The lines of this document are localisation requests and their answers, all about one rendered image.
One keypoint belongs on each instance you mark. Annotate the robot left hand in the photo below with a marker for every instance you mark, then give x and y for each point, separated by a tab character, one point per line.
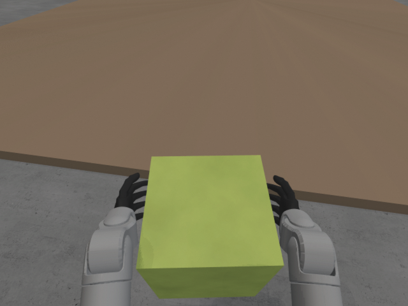
127	196

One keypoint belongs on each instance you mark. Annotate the right robot forearm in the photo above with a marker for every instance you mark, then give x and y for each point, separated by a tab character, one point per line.
312	261

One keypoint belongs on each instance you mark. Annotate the robot right hand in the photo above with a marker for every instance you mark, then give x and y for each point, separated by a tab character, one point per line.
286	198

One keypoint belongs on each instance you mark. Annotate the carton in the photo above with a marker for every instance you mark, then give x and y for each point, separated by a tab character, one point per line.
208	228

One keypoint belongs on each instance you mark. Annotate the left robot forearm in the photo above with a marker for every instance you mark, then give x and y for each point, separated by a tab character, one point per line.
108	261

